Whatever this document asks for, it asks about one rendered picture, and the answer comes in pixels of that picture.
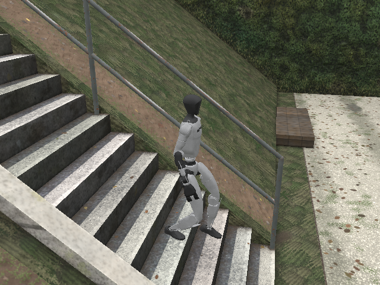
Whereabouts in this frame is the right robot hand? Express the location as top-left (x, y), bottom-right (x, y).
top-left (184, 184), bottom-right (199, 202)

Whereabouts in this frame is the robot right upper arm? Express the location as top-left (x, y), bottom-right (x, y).
top-left (173, 123), bottom-right (192, 158)

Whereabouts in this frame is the robot right forearm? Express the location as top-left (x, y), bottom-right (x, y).
top-left (174, 151), bottom-right (191, 186)

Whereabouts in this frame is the right robot shin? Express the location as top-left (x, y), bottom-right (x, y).
top-left (169, 214), bottom-right (200, 231)

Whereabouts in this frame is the right robot thigh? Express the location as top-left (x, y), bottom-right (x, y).
top-left (179, 171), bottom-right (203, 224)

